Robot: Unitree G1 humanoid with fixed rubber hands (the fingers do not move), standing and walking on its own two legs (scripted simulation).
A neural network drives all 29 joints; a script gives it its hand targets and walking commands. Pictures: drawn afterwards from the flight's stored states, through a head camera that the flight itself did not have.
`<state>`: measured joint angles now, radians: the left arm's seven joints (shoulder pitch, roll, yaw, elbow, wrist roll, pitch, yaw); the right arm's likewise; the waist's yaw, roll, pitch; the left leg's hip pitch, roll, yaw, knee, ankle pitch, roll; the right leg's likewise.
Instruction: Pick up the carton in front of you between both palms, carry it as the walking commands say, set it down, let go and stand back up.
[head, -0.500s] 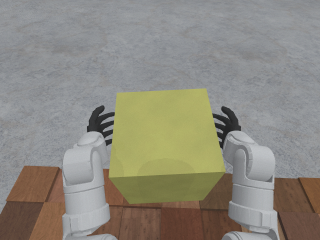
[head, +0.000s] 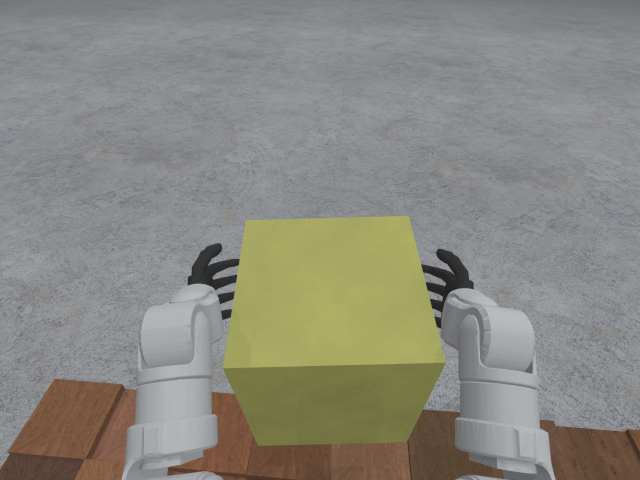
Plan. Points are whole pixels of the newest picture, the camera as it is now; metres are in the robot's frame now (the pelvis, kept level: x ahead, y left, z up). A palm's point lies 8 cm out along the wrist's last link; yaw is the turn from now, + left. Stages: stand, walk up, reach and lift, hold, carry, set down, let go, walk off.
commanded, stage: carry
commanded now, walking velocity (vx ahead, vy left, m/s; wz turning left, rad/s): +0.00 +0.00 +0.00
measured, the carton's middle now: (329, 336) +0.33 +0.00 +0.04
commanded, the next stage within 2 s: none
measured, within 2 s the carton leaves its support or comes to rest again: neither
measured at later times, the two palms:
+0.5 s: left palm (200, 305) +0.31 +0.15 +0.12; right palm (454, 310) +0.31 -0.15 +0.12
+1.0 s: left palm (199, 309) +0.30 +0.15 +0.12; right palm (456, 313) +0.30 -0.15 +0.12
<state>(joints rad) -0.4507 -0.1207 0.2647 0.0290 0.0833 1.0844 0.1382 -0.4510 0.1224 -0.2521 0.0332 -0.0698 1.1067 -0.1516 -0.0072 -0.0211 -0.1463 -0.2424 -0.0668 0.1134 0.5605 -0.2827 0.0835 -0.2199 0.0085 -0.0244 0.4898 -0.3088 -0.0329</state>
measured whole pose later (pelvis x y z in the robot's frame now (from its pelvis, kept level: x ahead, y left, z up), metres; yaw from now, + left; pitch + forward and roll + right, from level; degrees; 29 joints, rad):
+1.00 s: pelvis -0.01 +0.00 +0.00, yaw +0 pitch +2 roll +1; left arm -0.45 -0.12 0.27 0.00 0.08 1.09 0.14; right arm -0.46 0.12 -0.25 0.02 -0.07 1.11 -0.16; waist -0.01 -0.02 -0.12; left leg -0.24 -0.07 0.12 0.54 -0.25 0.09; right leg -0.22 0.00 -0.02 0.47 -0.28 -0.03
